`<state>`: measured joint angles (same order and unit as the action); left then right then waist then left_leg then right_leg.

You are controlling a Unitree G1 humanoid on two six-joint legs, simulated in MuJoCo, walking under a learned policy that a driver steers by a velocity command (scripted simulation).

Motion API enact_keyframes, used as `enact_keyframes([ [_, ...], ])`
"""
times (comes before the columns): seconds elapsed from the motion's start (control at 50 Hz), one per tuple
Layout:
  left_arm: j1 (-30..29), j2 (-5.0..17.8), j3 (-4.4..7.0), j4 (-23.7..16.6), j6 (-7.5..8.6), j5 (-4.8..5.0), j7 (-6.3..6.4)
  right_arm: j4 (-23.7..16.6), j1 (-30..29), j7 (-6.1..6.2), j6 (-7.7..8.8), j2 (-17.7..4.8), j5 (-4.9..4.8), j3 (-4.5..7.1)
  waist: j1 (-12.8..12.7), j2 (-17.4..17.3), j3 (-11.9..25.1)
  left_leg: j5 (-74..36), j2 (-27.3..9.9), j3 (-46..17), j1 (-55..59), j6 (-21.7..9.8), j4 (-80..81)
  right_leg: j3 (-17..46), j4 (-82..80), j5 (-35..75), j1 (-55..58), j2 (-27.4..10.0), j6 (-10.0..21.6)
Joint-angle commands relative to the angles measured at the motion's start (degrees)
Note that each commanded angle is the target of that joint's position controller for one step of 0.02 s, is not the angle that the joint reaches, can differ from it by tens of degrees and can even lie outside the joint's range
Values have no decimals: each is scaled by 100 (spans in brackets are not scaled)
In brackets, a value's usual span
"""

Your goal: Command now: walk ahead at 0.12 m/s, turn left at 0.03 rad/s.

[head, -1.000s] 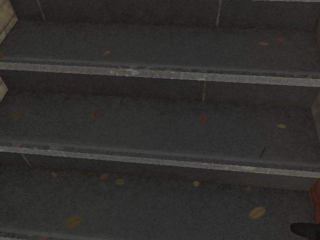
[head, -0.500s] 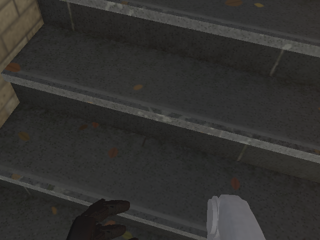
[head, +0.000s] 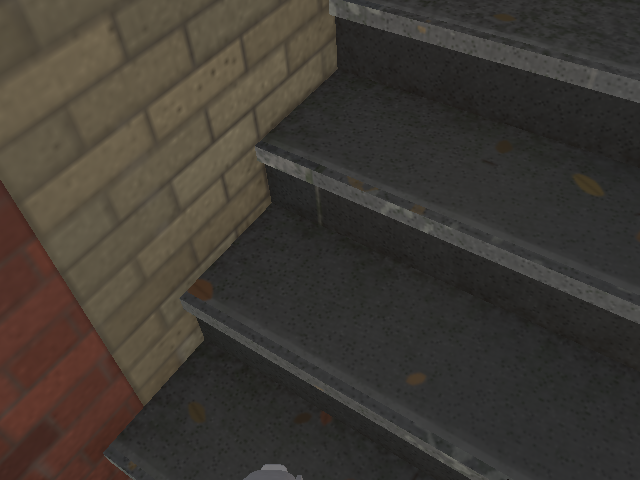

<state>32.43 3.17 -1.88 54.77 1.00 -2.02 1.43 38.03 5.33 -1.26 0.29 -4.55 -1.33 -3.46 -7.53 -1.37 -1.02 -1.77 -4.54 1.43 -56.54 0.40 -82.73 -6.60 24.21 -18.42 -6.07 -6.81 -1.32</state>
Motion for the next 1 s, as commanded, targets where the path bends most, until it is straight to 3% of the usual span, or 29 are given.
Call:
enact_keyframes([
  [0.02, 633, 946, 214, -214, -172, 140, 239, -824, -1437, -84, 144, -216, 46, 124, -186, 1036, -63, 889, 298, 1125, 847, 229, 2486, 407, -850, 4293, 855, -398, 1054],
  [0.04, 829, 1030, 246, -124, -211, 113, 243, -908, -1728, -110, 187, -163, 45, 110, -319, 1256, -96, 1534, 628, 1297, 1365, 298, 3446, 575, -649, 5503, 1199, -347, 1003],
  [0.08, 388, 1510, 367, -306, -143, 47, 222, -706, -912, -15, 257, -753, 87, 350, 115, 1643, 440, -86, 965, 773, 3029, 242, 5216, 911, 104, 8440, 1633, -375, 760],
  [0.12, -631, 1728, 485, -648, 135, 283, 154, -109, 461, 238, 63, -1378, 256, 587, 883, 1607, 530, -1862, 304, -3, 5075, 150, 7690, 1244, 1039, 5987, 670, -176, 444],
  [0.14, -612, 1134, 349, -762, 313, 175, 13, 131, 906, 441, -122, -1714, 444, 651, 901, 233, 932, -5517, -569, -543, 7437, -6, 6476, 1061, 2439, 1882, -1941, 244, 183],
  [0.16, -560, 502, 223, -796, 492, 117, -70, 242, 1553, 568, -248, -1798, 742, 624, 1080, -1272, 2149, -9976, -2186, -1413, 9355, -1111, 4672, 1063, 5365, -2790, -4350, 1105, -164],
  [0.18, -632, 764, 366, -585, 571, 451, -30, 158, 1917, 551, -309, -1669, 1023, 585, 1561, -882, 2874, -10147, -2908, -1356, 8568, -1745, 4891, 1913, 8279, -3445, -4817, 1302, -235],
  [0.2, -976, 927, 417, -772, 494, 599, 66, 164, 1447, 474, -354, -1782, 880, 650, 1416, -966, 2675, -8335, -2830, -1074, 8029, -1840, 5323, 1775, 9480, -3406, -5374, 1312, -276],
  [0.22, -1234, 805, 377, -997, 311, 566, 199, 215, 636, 440, -358, -1803, 515, 677, 931, -1405, 2118, -6737, -2465, -719, 7655, -1644, 5542, 1533, 9828, -3405, -5939, 990, -311],
  [0.26, -1615, 569, 185, -1340, -63, 290, 359, 420, 94, 498, -407, -1340, 86, 567, 483, -775, 1188, -3761, -1997, -104, 6429, -1055, 6231, 1325, 10201, -3200, -5972, 666, -427],
  [0.3, -1865, 183, -56, -1864, -226, 232, 296, 704, 21, 526, -370, -1286, 124, 522, 337, -774, 604, -1036, -1654, 217, 5354, -808, 6843, 1155, 10293, -2328, -6017, 534, -276],
  [0.34, -2353, 436, -125, -2412, -228, 166, 178, 746, -253, 493, -353, -1499, 130, 529, 220, -833, 203, 1237, -1086, 768, 4054, -802, 7520, 691, 8497, -1189, -5308, 381, -282],
  [0.38, -2117, 597, -188, -2507, -161, -11, 86, 777, -592, 493, -356, -2182, 146, 687, -166, -808, 467, 1315, -961, 1138, 3505, -1049, 8155, 285, 6569, -1478, -3929, 280, -119],
  [0.44, -1417, 1296, 189, -2024, -281, 112, 151, 819, -377, 280, -172, -2413, 122, 801, -241, -754, 702, -1918, -1504, 1316, 3999, -1231, 7727, -297, 6609, -2140, -2487, 731, 378],
  [0.48, -1334, 1401, 347, -2002, -224, 192, 114, 745, -199, 329, -238, -2384, -1, 757, -363, -835, 788, -4080, -1327, 1298, 5044, -1088, 6116, -120, 4634, -2291, -2517, 1268, 920],
  [0.5, -1224, 1661, 476, -1962, -190, 220, -2, 610, -22, 362, -283, -2138, 20, 678, -274, -367, 799, -4594, -1092, 1285, 4967, -965, 4730, 765, 3336, -1823, -2282, 1393, 1220],
  [0.52, -684, 2594, 760, -1887, -150, 204, -13, 164, -257, 332, -277, -1901, 167, 617, -451, 1973, 1068, -973, 34, 1043, 2919, -447, 2701, 4575, 619, -4061, -1255, 142, 2201],
  [0.54, -455, 2826, 751, -1891, -51, -11, 87, -6, -986, 155, -31, -1866, 150, 642, -540, 2072, 1087, 1405, 895, -559, 1807, -242, 93, 7548, -1507, -4927, -981, -457, 2429],
  [0.56, -710, 2395, 529, -1754, 94, -122, 107, -200, -1049, -63, 171, -1507, -60, 588, -109, 1693, 336, 1351, 819, -1185, 772, -298, -1653, 7594, -1625, -4019, -1338, -725, 2068],
  [0.6, -789, 1667, 356, -1373, 143, 81, -60, -379, -966, -216, 454, -970, 45, 325, 314, 816, -479, 1125, 532, -981, -12, -428, -2640, 5775, -474, -3080, -2125, -397, 1629],
  [0.64, -1186, 822, 104, -1024, 113, 119, -187, -313, -289, -269, 507, -852, 104, 294, 879, 931, -485, 1330, 490, -700, -92, -516, -3122, 4365, -60, -2779, -2339, 133, 1324],
  [0.66, -1159, 707, 94, -907, 137, 129, -182, -304, -170, -273, 517, -807, 123, 267, 906, 907, -511, 1477, 502, -588, -307, -537, -3379, 4065, -50, -2333, -2219, 215, 1329],
  [0.74, -813, 862, 147, -811, 94, 203, -181, -506, -418, -88, 516, -498, 277, 38, 730, 163, -433, 840, 291, -75, -887, -382, -2305, 3071, -280, -715, -1732, 270, 1405],
  [0.82, 167, 925, 159, -472, 112, 55, -145, -691, -792, -14, 558, -64, 189, -81, 280, 849, -82, 1402, 358, 238, -2522, -119, -4192, 3524, -558, -296, -388, -168, 1859],
  [0.86, 611, 828, 153, -298, 28, 106, -91, -923, -1067, -67, 638, -1, 85, -144, 175, 889, -317, 1933, 98, -1, -3622, -74, -4158, 3616, -535, -406, 616, -350, 1657],
  [0.92, 869, 843, 180, -230, -53, 272, 69, -1774, -2445, -81, 655, 65, 158, -293, -27, 825, -455, 1467, -38, 441, -2696, 147, -1932, 3736, -1644, -742, -320, -413, 1648],
  [0.94, 573, 1171, 305, -321, -54, 456, 202, -2015, -2638, -90, 635, 230, 273, -402, 161, 983, -399, 1884, -161, 688, -1195, 47, -895, 3597, -2570, -122, -1186, -544, 1691],
  [0.96, 242, 1287, 344, -321, -74, 452, 267, -1948, -2275, -95, 577, 185, 245, -374, 484, 1197, -63, 1968, -82, 865, 200, -70, -237, 3096, -2730, 549, -1447, -506, 1595],
  [1.0, -580, 1958, 485, -523, 74, 191, 179, -1361, -85, 17, 581, -894, 152, 324, 1812, 2179, 1518, 2608, 812, 1303, 4000, -280, 192, 2406, -1399, 7617, -1238, -272, 1206],
])
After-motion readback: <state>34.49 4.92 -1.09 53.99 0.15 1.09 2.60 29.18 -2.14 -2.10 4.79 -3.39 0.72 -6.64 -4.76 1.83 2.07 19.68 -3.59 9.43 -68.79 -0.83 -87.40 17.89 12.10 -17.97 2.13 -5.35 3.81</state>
